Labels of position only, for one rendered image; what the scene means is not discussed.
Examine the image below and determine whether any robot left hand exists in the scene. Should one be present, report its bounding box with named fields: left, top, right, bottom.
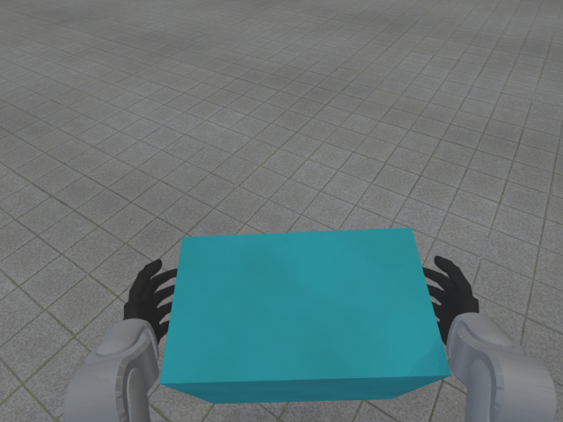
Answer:
left=123, top=259, right=178, bottom=344

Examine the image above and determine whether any carton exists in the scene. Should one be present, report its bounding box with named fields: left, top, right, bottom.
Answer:
left=159, top=228, right=451, bottom=404

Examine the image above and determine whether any robot right hand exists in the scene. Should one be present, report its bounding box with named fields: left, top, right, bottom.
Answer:
left=422, top=256, right=479, bottom=345

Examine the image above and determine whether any robot right forearm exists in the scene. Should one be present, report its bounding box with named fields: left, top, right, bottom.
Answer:
left=446, top=312, right=559, bottom=422

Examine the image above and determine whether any robot left forearm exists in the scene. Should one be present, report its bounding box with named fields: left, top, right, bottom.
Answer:
left=62, top=318, right=159, bottom=422

